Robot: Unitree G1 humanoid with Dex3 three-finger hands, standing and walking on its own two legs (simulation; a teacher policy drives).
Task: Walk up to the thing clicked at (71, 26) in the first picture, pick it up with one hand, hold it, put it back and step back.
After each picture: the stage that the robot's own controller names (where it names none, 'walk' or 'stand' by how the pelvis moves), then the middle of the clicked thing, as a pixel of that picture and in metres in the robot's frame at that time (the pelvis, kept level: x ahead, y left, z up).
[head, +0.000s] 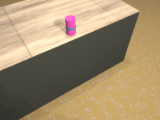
stand; (70, 25) +0.86 +0.12 -0.12
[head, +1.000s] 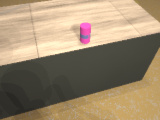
walk; (85, 33) +0.79 +0.07 -0.10
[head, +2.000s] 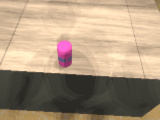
walk; (64, 54) +0.51 +0.16 -0.09
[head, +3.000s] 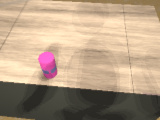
stand; (48, 65) +0.47 +0.19 -0.08
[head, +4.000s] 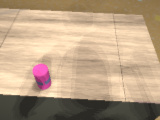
walk; (42, 77) +0.43 +0.22 -0.11
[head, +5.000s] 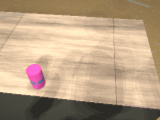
stand; (36, 77) +0.45 +0.26 -0.12
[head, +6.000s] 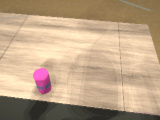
stand; (42, 81) +0.43 +0.22 -0.12
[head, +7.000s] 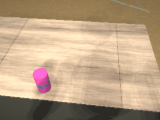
stand; (42, 80) +0.45 +0.23 -0.12
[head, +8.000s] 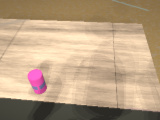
stand; (37, 82) +0.45 +0.26 -0.12
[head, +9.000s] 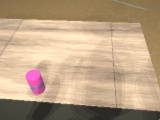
stand; (36, 82) +0.44 +0.26 -0.12
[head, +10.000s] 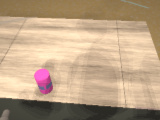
rise first; (44, 81) +0.43 +0.23 -0.12
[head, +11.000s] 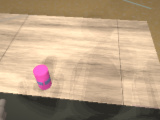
go down; (43, 77) +0.45 +0.24 -0.11
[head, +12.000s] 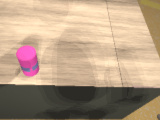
go down; (28, 61) +0.45 +0.21 -0.05
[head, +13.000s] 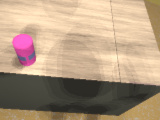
approach; (25, 50) +0.47 +0.22 -0.04
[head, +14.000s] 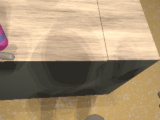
close; out of the picture +0.50 +0.24 +0.01
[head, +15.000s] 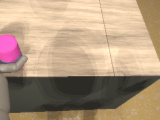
lift; (10, 54) +0.44 +0.22 +0.02
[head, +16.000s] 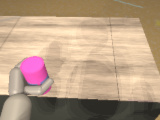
lift; (37, 76) +0.33 +0.17 +0.10
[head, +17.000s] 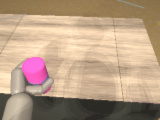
hold; (38, 76) +0.34 +0.18 +0.08
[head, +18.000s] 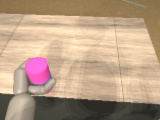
hold; (40, 76) +0.34 +0.17 +0.08
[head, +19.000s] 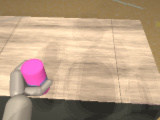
crouch; (36, 78) +0.34 +0.18 +0.07
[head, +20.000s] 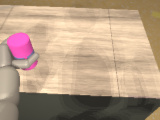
crouch; (23, 52) +0.42 +0.22 +0.09
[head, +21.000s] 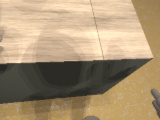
lower; out of the picture +0.50 +0.24 +0.02
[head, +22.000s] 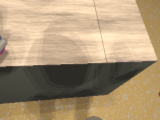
lower; out of the picture +0.49 +0.24 +0.01
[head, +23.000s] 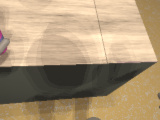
lower; out of the picture +0.49 +0.24 +0.01
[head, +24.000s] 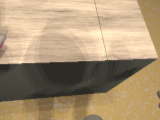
lower; out of the picture +0.50 +0.24 +0.01
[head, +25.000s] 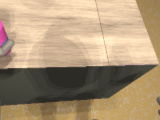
loosen; out of the picture +0.49 +0.23 +0.01
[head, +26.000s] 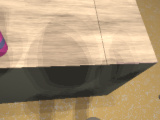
withdraw; out of the picture +0.48 +0.24 +0.00
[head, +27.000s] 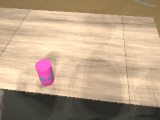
sink last; (45, 73) +0.45 +0.22 -0.07
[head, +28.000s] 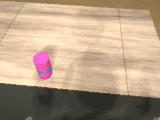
stand; (43, 66) +0.47 +0.22 -0.06
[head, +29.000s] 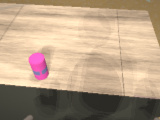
stand; (39, 66) +0.47 +0.23 -0.06
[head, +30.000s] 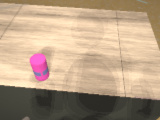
stand; (40, 67) +0.47 +0.22 -0.06
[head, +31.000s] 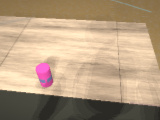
stand; (44, 75) +0.49 +0.24 -0.12
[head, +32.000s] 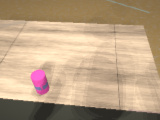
stand; (40, 82) +0.45 +0.25 -0.12
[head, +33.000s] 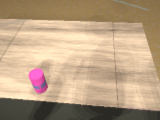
stand; (38, 81) +0.45 +0.25 -0.12
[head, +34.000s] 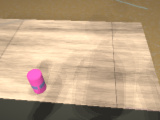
walk; (37, 81) +0.45 +0.26 -0.12
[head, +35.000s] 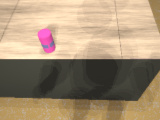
walk; (47, 41) +0.61 +0.25 -0.11
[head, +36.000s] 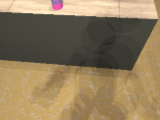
walk; out of the picture +0.91 +0.21 -0.09
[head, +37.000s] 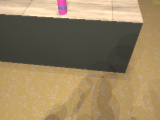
stand; (62, 5) +1.09 +0.22 -0.10
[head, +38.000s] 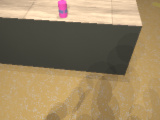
stand; (62, 9) +1.09 +0.21 -0.12
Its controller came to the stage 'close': yes
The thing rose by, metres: 0.21
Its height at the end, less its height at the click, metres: +0.00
